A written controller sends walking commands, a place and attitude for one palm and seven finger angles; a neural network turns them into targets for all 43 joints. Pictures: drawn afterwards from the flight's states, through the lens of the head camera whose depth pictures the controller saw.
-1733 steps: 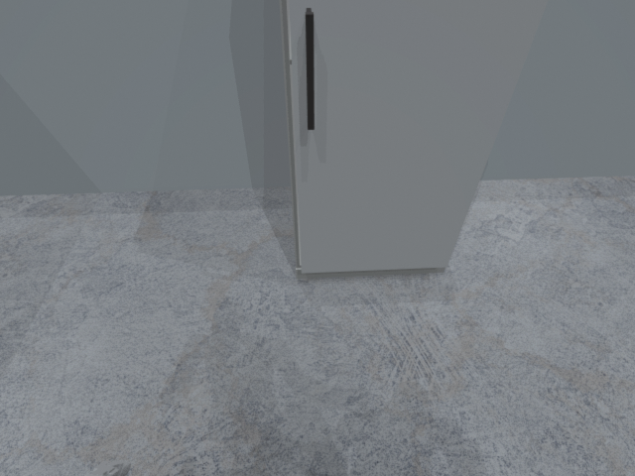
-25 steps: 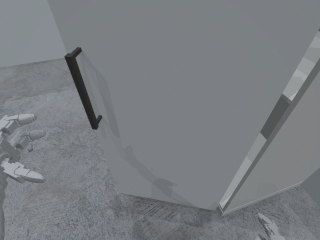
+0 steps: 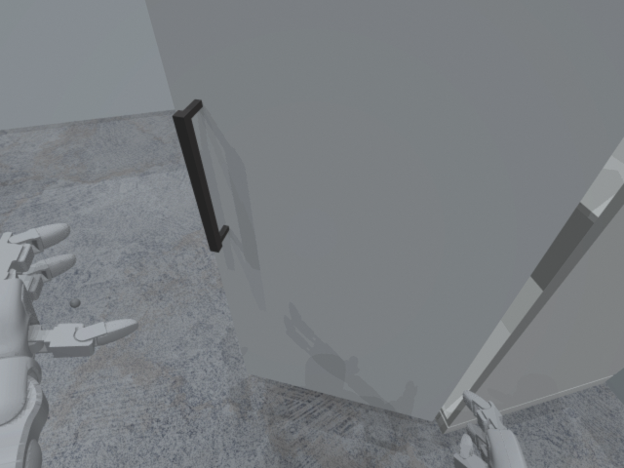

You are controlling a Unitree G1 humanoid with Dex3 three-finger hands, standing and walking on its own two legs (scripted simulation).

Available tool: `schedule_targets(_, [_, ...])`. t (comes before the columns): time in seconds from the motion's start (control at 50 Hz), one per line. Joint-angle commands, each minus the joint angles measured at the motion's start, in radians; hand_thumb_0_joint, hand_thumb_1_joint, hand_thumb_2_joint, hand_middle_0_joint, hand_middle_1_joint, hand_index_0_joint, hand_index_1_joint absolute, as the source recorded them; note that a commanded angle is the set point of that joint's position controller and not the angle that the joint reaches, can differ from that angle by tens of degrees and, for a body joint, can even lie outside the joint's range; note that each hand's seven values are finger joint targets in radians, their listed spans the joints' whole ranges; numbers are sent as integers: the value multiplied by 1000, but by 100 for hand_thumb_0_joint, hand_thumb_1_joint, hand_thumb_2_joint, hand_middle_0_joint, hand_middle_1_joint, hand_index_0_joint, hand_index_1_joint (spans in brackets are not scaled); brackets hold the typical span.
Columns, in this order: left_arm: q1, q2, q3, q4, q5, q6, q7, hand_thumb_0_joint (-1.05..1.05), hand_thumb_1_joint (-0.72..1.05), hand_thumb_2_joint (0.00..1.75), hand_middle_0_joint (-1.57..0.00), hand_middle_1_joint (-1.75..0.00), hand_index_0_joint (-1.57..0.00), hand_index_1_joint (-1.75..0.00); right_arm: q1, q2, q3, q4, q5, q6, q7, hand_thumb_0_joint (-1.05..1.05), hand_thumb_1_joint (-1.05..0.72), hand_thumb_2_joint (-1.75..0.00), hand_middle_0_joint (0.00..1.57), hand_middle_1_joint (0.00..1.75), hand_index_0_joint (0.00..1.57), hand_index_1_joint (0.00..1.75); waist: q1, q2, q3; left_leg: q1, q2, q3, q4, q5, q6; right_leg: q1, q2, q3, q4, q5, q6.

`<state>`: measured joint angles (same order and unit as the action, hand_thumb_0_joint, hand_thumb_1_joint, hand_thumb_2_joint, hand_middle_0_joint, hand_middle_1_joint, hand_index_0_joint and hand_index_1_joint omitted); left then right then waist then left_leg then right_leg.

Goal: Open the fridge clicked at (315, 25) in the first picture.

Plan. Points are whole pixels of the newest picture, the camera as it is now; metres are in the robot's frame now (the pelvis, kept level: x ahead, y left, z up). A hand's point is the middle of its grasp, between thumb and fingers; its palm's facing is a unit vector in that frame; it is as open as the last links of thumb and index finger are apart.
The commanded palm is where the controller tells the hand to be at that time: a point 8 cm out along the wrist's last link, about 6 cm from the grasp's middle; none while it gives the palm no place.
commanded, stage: draw the hand back to the body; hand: left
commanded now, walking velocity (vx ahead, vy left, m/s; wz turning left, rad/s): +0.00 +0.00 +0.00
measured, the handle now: (206, 184) +0.48 +0.24 +0.10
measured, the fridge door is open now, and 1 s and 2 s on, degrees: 60 60 60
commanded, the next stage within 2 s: step back with the hand held close in 0.82 s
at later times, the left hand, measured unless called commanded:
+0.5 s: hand (84, 301) +0.21 +0.26 +0.16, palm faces +0.47 -0.80 -0.38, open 8.3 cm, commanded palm +0.17 +0.30 +0.18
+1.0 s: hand (82, 303) +0.21 +0.26 +0.17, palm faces +0.48 -0.80 -0.37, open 7.4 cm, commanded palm +0.16 +0.29 +0.18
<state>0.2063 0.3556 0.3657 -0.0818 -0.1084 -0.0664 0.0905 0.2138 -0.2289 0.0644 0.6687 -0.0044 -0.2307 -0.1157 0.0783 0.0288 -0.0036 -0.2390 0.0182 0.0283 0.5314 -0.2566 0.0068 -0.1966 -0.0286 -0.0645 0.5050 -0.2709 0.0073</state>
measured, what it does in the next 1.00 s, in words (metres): stands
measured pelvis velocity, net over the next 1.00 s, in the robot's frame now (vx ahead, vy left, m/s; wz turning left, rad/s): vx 0.02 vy -0.01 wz -0.01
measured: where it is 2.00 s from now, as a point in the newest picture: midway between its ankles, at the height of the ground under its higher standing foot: outside the picture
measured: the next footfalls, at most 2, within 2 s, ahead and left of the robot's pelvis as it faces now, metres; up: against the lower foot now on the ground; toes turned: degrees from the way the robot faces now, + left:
right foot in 1.76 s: -0.03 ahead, -0.11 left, +0.00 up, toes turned +6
left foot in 1.98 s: -0.07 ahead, +0.14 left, +0.00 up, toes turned +6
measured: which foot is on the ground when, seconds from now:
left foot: down 0.00-1.00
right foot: down 0.00-1.00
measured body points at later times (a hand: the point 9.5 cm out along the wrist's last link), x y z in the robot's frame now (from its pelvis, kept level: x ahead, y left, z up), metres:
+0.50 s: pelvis +0.02 -0.01 +0.01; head -0.01 -0.02 +0.46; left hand +0.18 +0.30 +0.19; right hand +0.21 -0.23 -0.07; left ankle +0.02 +0.11 -0.74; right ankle +0.00 -0.12 -0.74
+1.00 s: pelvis +0.02 -0.01 +0.01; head -0.01 -0.02 +0.46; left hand +0.18 +0.30 +0.19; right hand +0.20 -0.23 -0.07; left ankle +0.02 +0.11 -0.74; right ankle +0.00 -0.12 -0.74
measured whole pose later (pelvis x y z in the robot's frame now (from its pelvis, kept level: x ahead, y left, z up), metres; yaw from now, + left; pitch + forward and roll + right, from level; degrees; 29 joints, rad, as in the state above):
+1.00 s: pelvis +0.02 -0.01 +0.01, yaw -1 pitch -5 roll -1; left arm 0.42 0.35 0.35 -0.35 -0.06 -0.11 0.12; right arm 0.21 -0.23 0.02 0.67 -0.02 -0.14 -0.10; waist 0.07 0.05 0.01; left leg -0.12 0.04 0.04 0.45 -0.24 0.00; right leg -0.07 0.00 -0.06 0.40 -0.24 0.00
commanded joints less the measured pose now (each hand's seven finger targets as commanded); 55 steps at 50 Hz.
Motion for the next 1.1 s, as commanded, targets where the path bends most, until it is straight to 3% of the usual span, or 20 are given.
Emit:
schedule_targets(0.0, [-174, 229, 87, -311, 39, -90, 50, 0, 14, 53, -23, -75, -23, -75, -125, -125, -61, -139, 1, -46, -7, 0, -90, -90, 20, 30, 20, 30, -13, 89, -122, 80, -3, -14, -145, 92, 5, 43, 26, 15, -100, 72, -23])
schedule_targets(0.08, [-84, 196, 73, -318, 49, -87, 57, 0, 28, 60, -22, -66, -22, -66, -126, -117, -70, -131, -2, -33, -2, 0, -90, -90, 20, 30, 20, 30, -12, 52, -81, 96, 3, -7, -152, 172, 7, 66, 26, 10, -111, 128, -22])
schedule_targets(0.12, [-39, 218, 101, -326, 53, -88, 56, 0, 36, 64, -22, -62, -22, -62, -131, -126, -74, -129, -5, -25, 0, 0, -90, -90, 20, 30, 20, 30, -1, 31, -90, 109, 2, 0, -153, 216, 10, 87, 27, 11, -120, 170, -21])
schedule_targets(0.18, [22, 182, 78, -361, 49, -86, 49, 0, 47, 69, -22, -55, -22, -55, -131, -111, -77, -140, -5, -10, 10, 0, -90, -90, 20, 30, 20, 30, -3, 24, -69, 111, 7, 5, -154, 260, 7, 105, 23, 9, -118, 201, -17])
schedule_targets(0.22, [50, 212, 112, -374, 51, -88, 47, 0, 54, 73, -21, -51, -21, -51, -136, -119, -80, -140, -7, -3, 11, 0, -90, -90, 20, 30, 20, 30, 6, 22, -72, 119, 4, 12, -154, 275, 9, 113, 25, 12, -130, 226, -16])
schedule_targets(0.28, [98, 183, 95, -421, 47, -84, 43, 0, 65, 78, -21, -45, -21, -45, -131, -103, -81, -152, -6, 9, 19, 0, -90, -90, 20, 30, 20, 30, 0, 34, -65, 128, 8, 16, -152, 299, 6, 120, 23, 11, -129, 239, -13])
schedule_targets(0.36, [114, 204, 116, -485, 49, -87, 42, 0, 79, 85, -20, -36, -20, -36, -135, -102, -81, -162, -10, 18, 21, 0, -90, -90, 20, 30, 20, 30, 4, 35, -77, 139, 2, 25, -148, 308, 10, 127, 22, 15, -138, 270, -9])
schedule_targets(0.38, [141, 177, 96, -480, 47, -85, 40, 0, 83, 87, -20, -34, -20, -34, -134, -93, -82, -161, -9, 20, 21, 0, -90, -90, 20, 30, 20, 30, -2, 34, -57, 139, 7, 26, -147, 304, 10, 120, 24, 13, -139, 260, -9])
schedule_targets(0.42, [132, 202, 116, -510, 50, -90, 42, 0, 90, 90, -20, -30, -20, -30, -138, -100, -81, -160, -12, 17, 17, 0, -90, -90, 20, 30, 20, 30, 2, 34, -60, 150, 2, 28, -148, 296, 12, 116, 25, 12, -152, 265, -7])
schedule_targets(0.54, [128, 171, 95, -455, 42, -80, 41, 0, 90, 90, -20, -30, -20, -30, -136, -91, -80, -157, -8, 30, 8, 0, -90, -90, 20, 30, 20, 30, -10, 16, 0, 138, 2, 32, -163, 194, 16, 87, 22, 15, -175, 176, -4])
schedule_targets(0.66, [97, 182, 94, -469, 44, -84, 42, 0, 90, 90, -20, -30, -20, -30, -149, -92, -77, -157, -11, 30, 4, 0, -90, -90, 20, 30, 20, 30, -3, 4, -28, 151, -6, 30, -165, 185, 21, 100, 21, 19, -184, 169, -1])
schedule_targets(0.68, [108, 162, 79, -470, 44, -84, 41, 0, 90, 90, -20, -30, -20, -30, -151, -86, -79, -157, -10, 28, 5, 0, -90, -90, 20, 30, 20, 30, -7, 29, -19, 152, -3, 33, -163, 173, 20, 95, 20, 21, -186, 152, -2])
schedule_targets(0.82, [110, 205, 117, -491, 52, -90, 49, 0, 90, 90, -20, -30, -20, -30, -153, -94, -80, -146, -16, 15, 3, 0, -90, -90, 20, 30, 20, 30, 4, 36, -39, 162, -7, 29, -161, 213, 18, 116, 24, 18, -185, 202, -5])
schedule_targets(0.9, [119, 186, 106, -473, 47, -91, 47, 0, 90, 90, -20, -30, -20, -30, -148, -88, -78, -148, -14, 18, 7, 0, -90, -90, 20, 30, 20, 30, 0, 33, -7, 145, -6, 27, -170, 192, 14, 106, 24, 15, -185, 174, -5])
schedule_targets(0.92, [85, 156, 61, -492, 53, -93, 42, 0, 90, 90, -20, -30, -20, -30, -155, -92, -80, -148, -13, 13, 8, 0, -90, -90, 20, 30, 20, 30, -6, 40, -15, 160, -6, 31, -168, 201, 17, 102, 23, 16, -190, 186, -4])
schedule_targets(0.94, [1, 277, 162, -524, 61, -122, 51, 0, 90, 90, -20, -30, -20, -30, -159, -130, -84, -181, -5, 45, 14, 0, -90, -90, 20, 30, 20, 30, -51, -9, 73, 59, 20, 2, -105, 158, 33, -26, -28, 119, -230, 246, -10])
schedule_targets(0.96, [105, 196, 101, -438, 64, -119, 41, 0, 90, 90, -20, -30, -20, -30, -147, -99, -78, -162, -7, 70, 16, 0, -90, -90, 20, 30, 20, 30, -55, -88, 49, 54, 12, 1, -58, 127, 32, -39, -76, 128, -230, 255, -16])
schedule_targets(1.0, [162, 176, 76, -432, 70, -117, 40, 0, 90, 90, -20, -30, -20, -30, -133, -89, -76, -181, -4, 98, 23, 0, -90, -90, 20, 30, 20, 30, -55, -136, 16, 39, 3, 8, -6, 106, 30, -50, -123, 157, -229, 267, -29])
schedule_targets(1.04, [207, 200, 103, -469, 73, -124, 47, 0, 90, 90, -20, -30, -20, -30, -124, -94, -84, -194, -2, 117, 19, 0, -90, -90, 20, 30, 20, 30, -57, -91, -64, 42, 10, 4, -7, 176, 24, -3, -133, 134, -166, 396, -38])
schedule_targets(1.08, [244, 217, 127, -529, 68, -129, 56, 0, 90, 90, -20, -30, -20, -30, -119, -103, -92, -222, 0, 137, 15, 0, -90, -90, 20, 30, 20, 30, -57, -38, -133, 60, 31, -4, -33, 309, 21, 32, -105, 100, -100, 448, -25])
